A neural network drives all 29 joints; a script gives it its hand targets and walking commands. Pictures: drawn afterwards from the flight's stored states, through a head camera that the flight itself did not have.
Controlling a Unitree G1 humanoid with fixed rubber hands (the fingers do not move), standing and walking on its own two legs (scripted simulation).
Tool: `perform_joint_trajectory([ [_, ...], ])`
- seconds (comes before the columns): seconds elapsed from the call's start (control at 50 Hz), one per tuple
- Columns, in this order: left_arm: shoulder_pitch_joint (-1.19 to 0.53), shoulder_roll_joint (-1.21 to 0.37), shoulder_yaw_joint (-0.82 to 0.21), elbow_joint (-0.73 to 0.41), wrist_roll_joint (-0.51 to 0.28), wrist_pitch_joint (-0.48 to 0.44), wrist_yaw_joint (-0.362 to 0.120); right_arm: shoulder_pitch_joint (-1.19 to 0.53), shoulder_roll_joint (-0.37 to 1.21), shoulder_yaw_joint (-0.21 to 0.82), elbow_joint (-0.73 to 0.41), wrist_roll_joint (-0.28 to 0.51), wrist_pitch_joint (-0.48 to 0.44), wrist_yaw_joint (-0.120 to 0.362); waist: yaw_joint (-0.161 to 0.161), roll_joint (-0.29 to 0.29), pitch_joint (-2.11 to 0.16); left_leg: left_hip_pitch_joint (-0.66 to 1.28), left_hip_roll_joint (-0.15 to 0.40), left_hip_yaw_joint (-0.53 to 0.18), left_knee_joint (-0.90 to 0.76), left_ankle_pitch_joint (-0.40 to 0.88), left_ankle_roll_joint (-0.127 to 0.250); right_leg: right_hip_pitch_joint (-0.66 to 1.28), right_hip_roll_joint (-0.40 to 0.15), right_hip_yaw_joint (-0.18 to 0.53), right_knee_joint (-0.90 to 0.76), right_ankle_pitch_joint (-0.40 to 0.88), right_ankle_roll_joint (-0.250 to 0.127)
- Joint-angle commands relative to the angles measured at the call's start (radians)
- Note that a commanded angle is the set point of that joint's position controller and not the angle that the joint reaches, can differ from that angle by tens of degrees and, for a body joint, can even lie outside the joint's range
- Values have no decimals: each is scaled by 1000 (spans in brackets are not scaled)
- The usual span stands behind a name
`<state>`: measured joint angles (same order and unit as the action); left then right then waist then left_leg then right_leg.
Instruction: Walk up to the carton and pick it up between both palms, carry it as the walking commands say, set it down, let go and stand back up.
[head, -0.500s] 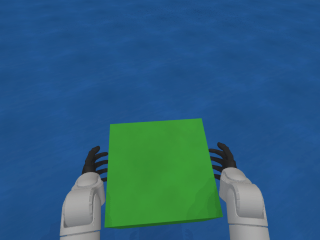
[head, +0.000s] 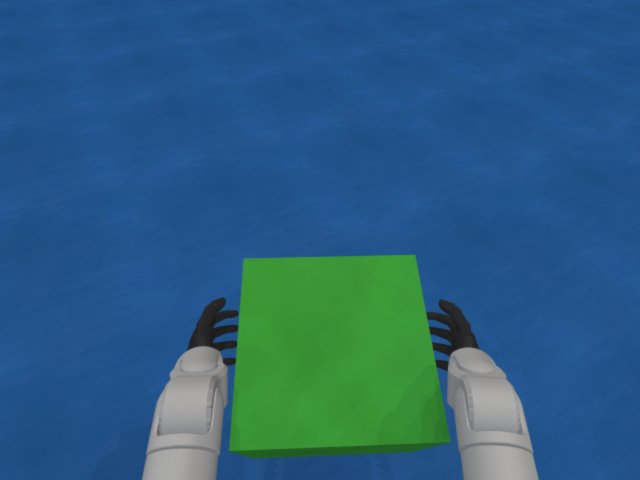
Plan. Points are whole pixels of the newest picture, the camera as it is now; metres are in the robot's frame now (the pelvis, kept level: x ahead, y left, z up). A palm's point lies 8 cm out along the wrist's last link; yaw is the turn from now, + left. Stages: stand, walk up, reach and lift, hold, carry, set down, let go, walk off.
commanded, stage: hold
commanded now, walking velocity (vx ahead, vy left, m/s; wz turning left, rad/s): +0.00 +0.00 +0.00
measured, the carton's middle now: (331, 360) +0.32 -0.02 -0.06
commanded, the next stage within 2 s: set down in 0.60 s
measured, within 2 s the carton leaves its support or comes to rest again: neither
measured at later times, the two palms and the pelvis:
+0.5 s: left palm (217, 335) +0.29 +0.12 +0.06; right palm (480, 328) +0.29 -0.21 +0.05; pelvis +0.00 -0.06 +0.00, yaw +5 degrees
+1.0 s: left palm (211, 341) +0.31 +0.14 +0.02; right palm (462, 342) +0.29 -0.19 +0.02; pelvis +0.01 -0.01 +0.00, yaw +3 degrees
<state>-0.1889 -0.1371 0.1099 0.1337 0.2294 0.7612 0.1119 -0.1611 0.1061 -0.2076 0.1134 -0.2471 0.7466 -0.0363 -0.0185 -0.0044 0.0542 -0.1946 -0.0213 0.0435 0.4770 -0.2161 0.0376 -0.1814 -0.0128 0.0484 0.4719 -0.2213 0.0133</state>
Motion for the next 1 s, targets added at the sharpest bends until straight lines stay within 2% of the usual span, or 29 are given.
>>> perform_joint_trajectory([
  [0.0,-532,-879,-635,-167,-309,-124,-257,-611,710,615,-197,296,-125,279,-32,57,-481,396,5,-211,-61,400,-81,14,120,30,-48,217,-50],
  [0.04,-567,-884,-627,-125,-301,-117,-268,-627,704,596,-138,281,-110,295,-59,45,-436,388,0,-209,-83,285,-86,11,121,17,-73,162,-44],
  [0.06,-570,-882,-606,-91,-291,-109,-275,-628,707,583,-96,271,-99,302,-58,43,-397,360,-1,-204,-98,224,-86,28,119,15,-86,131,-42],
  [0.14,-595,-860,-478,81,-227,-89,-317,-663,777,507,83,235,-70,319,-30,-5,-217,245,-25,-165,-139,59,-56,77,97,31,-142,45,-28],
  [0.24,-677,-842,-354,213,-175,-100,-386,-742,906,432,236,220,-72,326,-8,-40,-163,209,-54,-118,-131,23,-19,90,66,51,-178,3,2],
  [0.34,-718,-828,-317,247,-167,-122,-446,-778,991,426,245,224,-80,302,-8,-71,-198,196,-77,-92,-98,38,-3,100,36,66,-185,70,40],
  [0.46,-711,-828,-346,222,-185,-144,-477,-773,1003,461,172,227,-90,267,-25,-71,-257,200,-77,-95,-83,68,-2,117,21,72,-181,165,63],
  [0.58,-681,-829,-388,145,-209,-152,-471,-733,996,500,131,238,-90,260,-26,-61,-295,193,-71,-96,-88,106,-5,142,34,62,-173,212,58],
  [0.6,-667,-872,-422,126,-226,-145,-469,-666,1073,580,41,297,-93,275,-21,-85,-400,216,-80,-94,-112,160,15,134,53,50,-189,199,26],
  [0.64,-662,-860,-413,138,-219,-129,-458,-661,1017,541,60,283,-82,280,-36,-47,-337,205,-74,-101,-124,158,12,99,60,33,-183,182,17],
  [0.72,-653,-858,-375,171,-199,-115,-439,-675,954,492,115,255,-81,306,-16,6,-269,184,-67,-99,-140,60,3,59,72,18,-178,54,-13],
  [0.82,-645,-905,-335,250,-171,-132,-418,-674,880,407,192,204,-109,336,-44,42,-251,177,-41,-123,-153,45,-23,21,86,6,-150,46,-36],
  [0.92,-635,-954,-317,298,-151,-183,-386,-686,816,354,235,162,-167,362,-57,43,-284,179,-15,-161,-137,105,-43,-23,98,5,-103,64,-50],
  [0.98,-627,-964,-310,310,-144,-228,-365,-690,804,343,260,148,-209,374,-49,27,-328,186,-11,-174,-103,193,-47,-65,102,10,-69,84,-50],
])
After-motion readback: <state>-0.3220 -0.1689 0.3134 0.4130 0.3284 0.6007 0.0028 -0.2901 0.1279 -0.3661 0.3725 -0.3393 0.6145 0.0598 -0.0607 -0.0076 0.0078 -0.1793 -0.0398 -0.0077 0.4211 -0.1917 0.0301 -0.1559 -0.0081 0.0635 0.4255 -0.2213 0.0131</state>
